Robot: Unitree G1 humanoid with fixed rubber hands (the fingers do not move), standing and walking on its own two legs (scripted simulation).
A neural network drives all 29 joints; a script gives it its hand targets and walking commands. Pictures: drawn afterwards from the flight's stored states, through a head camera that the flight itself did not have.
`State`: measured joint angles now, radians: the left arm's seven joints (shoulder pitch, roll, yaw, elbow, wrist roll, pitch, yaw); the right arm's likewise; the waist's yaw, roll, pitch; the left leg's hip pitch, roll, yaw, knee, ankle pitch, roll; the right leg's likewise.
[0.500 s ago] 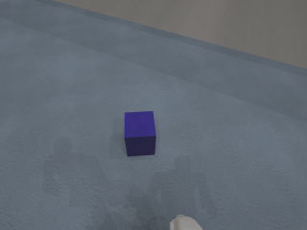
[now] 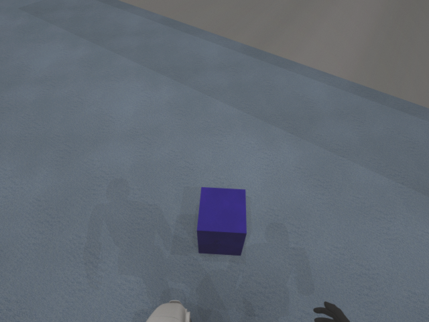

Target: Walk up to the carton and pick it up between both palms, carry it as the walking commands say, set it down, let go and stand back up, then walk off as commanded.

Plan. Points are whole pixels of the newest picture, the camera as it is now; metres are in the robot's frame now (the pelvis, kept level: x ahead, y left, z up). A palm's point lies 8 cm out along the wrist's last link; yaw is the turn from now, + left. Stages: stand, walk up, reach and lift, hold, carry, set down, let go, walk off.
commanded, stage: walk up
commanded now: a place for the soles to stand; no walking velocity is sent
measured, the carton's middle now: (221, 222) +0.62 +0.00 -0.64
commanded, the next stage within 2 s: reach and lift in 1.78 s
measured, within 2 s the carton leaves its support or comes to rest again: neither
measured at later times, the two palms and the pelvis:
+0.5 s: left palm (121, 261) +0.25 +0.23 -0.11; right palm out of the picture +0.15 -0.24 -0.13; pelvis +0.13 +0.00 +0.00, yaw +0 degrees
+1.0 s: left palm (99, 291) +0.18 +0.26 -0.12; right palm (346, 308) +0.19 -0.25 -0.12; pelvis +0.14 +0.00 +0.01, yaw +2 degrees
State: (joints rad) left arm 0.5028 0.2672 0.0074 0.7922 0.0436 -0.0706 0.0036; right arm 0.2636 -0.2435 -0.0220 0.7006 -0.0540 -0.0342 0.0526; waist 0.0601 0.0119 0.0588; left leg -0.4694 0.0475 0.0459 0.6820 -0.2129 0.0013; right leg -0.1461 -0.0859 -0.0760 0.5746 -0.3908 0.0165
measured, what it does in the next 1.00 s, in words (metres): walks ahead: left foot, then right foot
